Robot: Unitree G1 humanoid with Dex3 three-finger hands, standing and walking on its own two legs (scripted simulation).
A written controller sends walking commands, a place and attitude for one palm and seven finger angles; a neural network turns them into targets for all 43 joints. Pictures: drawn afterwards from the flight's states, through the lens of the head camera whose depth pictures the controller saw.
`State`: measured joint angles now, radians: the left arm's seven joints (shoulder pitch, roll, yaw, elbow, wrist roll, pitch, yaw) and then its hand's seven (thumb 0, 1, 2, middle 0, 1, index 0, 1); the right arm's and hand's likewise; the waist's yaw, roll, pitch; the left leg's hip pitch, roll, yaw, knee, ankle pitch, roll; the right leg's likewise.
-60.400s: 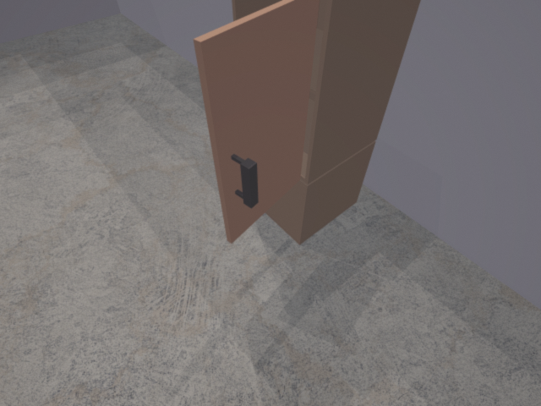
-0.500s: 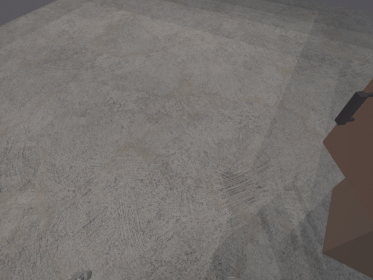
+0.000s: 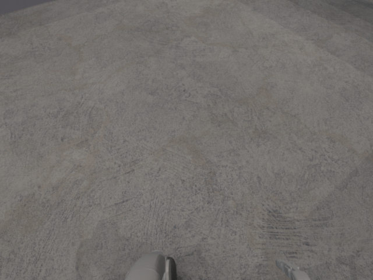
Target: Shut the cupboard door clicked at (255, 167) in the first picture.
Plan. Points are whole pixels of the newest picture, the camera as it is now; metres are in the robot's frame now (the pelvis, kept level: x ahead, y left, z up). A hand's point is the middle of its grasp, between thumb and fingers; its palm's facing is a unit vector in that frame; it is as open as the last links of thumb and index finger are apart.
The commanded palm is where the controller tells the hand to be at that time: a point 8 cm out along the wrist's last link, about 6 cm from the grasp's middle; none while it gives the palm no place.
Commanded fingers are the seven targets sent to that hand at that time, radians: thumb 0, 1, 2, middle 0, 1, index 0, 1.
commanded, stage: walk to a spot facing it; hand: left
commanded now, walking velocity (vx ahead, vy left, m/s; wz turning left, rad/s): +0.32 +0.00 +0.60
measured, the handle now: out of the picture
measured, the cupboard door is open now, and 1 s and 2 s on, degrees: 37 37 37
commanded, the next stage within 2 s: turn to face it in 0.36 s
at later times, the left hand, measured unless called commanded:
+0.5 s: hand (121, 184) +0.34 +0.22 -0.12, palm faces +0.14 -0.97 -0.20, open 7.4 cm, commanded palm none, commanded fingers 0.00 0.90 0.90 -0.20 -0.30 -0.20 -0.30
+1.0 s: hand (132, 192) +0.33 +0.18 -0.14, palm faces +0.14 -0.96 -0.25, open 7.3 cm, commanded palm none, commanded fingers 0.00 0.90 0.90 -0.20 -0.30 -0.20 -0.30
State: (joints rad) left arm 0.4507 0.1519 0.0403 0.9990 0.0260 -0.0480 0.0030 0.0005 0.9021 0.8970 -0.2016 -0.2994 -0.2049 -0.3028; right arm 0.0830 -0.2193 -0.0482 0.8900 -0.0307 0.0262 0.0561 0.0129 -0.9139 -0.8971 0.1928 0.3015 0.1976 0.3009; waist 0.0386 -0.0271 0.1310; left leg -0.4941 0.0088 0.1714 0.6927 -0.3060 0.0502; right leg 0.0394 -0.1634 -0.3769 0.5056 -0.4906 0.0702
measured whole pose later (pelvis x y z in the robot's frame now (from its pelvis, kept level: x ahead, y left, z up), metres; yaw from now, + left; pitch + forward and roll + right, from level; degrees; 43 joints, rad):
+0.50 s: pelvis +0.20 +0.01 +0.02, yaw +11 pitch +2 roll +1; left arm 0.06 0.21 0.06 0.85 0.02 0.00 -0.02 0.00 0.91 0.90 -0.20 -0.30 -0.20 -0.30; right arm 0.39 -0.15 -0.03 1.02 -0.02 -0.04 -0.01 0.01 -0.91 -0.90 0.20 0.30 0.20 0.30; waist -0.07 -0.03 0.05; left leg -0.05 -0.08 -0.02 0.33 -0.30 0.07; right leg -0.58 -0.09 -0.02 0.78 -0.14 0.06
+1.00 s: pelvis +0.32 -0.01 +0.02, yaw +2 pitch +2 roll +1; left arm 0.29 0.17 0.07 0.97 0.02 0.01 0.01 0.00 0.92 0.90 -0.20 -0.30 -0.20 -0.30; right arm 0.08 -0.20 -0.05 0.92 -0.01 0.04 -0.02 0.01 -0.91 -0.90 0.20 0.30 0.20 0.30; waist 0.05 0.02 0.06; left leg -0.49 0.04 -0.03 0.94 -0.37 -0.07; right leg -0.29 0.08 0.05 0.42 -0.16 -0.07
